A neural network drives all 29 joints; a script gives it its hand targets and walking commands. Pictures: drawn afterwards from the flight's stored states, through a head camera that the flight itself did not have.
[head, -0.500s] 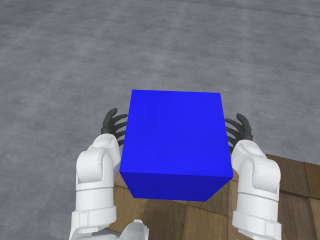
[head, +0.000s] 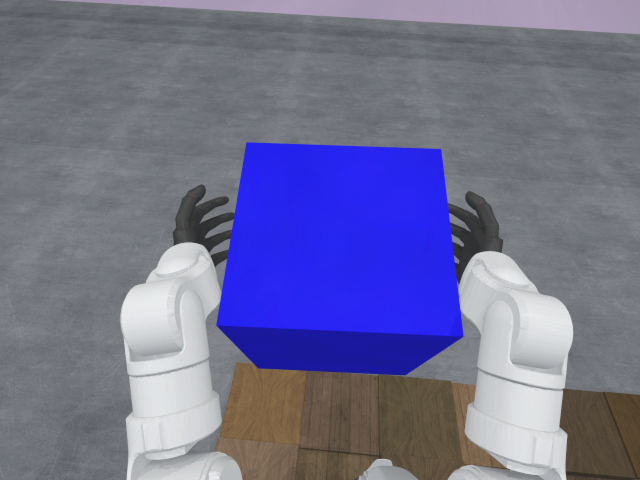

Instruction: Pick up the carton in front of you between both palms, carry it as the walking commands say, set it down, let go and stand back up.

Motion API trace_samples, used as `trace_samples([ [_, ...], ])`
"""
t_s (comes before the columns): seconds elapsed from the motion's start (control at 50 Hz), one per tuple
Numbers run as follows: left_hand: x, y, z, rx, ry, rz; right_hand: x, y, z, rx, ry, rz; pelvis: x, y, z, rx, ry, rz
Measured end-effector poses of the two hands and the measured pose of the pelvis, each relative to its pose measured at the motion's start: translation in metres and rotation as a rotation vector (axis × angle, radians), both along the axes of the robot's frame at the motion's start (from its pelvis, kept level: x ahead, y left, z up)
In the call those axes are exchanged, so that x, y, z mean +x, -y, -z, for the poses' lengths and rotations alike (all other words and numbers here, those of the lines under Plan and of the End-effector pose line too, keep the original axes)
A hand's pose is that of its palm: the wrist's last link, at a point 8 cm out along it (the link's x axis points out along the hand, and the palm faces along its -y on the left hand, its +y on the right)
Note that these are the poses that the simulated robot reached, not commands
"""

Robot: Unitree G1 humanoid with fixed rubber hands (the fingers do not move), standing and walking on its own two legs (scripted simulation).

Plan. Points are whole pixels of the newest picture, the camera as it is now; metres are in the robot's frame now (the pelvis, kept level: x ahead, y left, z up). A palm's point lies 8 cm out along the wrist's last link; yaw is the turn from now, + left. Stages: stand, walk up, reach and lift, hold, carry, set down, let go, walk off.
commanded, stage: carry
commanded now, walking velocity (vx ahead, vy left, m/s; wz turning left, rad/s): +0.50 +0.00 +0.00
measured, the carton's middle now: (336, 274) +0.36 -0.02 +0.08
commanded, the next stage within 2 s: none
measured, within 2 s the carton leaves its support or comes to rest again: neither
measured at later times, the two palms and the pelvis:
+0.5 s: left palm (236, 153) +0.66 +0.14 +0.04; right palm (402, 151) +0.67 -0.17 +0.04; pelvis +0.33 -0.02 -0.06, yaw +0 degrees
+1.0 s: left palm (259, 57) +0.98 +0.11 +0.07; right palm (391, 60) +0.97 -0.20 +0.07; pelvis +0.66 -0.04 -0.05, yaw +0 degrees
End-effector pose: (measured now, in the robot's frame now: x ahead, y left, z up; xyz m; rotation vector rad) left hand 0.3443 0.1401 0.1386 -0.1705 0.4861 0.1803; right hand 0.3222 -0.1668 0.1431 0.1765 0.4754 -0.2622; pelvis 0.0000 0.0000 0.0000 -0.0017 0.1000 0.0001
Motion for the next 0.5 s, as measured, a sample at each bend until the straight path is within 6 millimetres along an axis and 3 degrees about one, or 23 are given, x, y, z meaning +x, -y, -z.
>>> trace_samples([
  [0.08, 0.044, 0.008, 0.006, 0.023, 0.012, -0.011, 0.053, 0.007, 0.013, 0.025, 0.008, -0.029, 0.066, 0.012, 0.017, 0.031, 0.029, 0.003],
  [0.14, 0.076, 0.009, 0.018, 0.039, 0.041, -0.049, 0.101, 0.009, 0.03, 0.02, 0.033, -0.076, 0.117, 0.025, 0.046, 0.072, 0.062, -0.024],
  [0.2, 0.103, 0.008, 0.04, 0.058, -0.002, -0.071, 0.146, 0.009, 0.054, -0.001, -0.011, -0.098, 0.148, 0.03, 0.061, 0.027, 0.055, -0.015],
  [0.3, 0.15, 0.005, 0.071, 0.017, -0.105, -0.099, 0.203, 0.003, 0.08, 0.025, -0.117, -0.101, 0.198, 0.036, 0.06, 0.018, 0.042, -0.017],
  [0.4, 0.226, 0.005, 0.082, 0.006, -0.127, -0.08, 0.269, 0.004, 0.091, 0.025, -0.142, -0.075, 0.259, 0.033, 0.058, 0.015, 0.021, -0.01],
  [0.5, 0.312, 0.002, 0.098, 0.017, -0.152, -0.048, 0.344, 0.002, 0.107, 0.009, -0.165, -0.043, 0.333, 0.02, 0.062, 0.012, 0.01, 0.003],
])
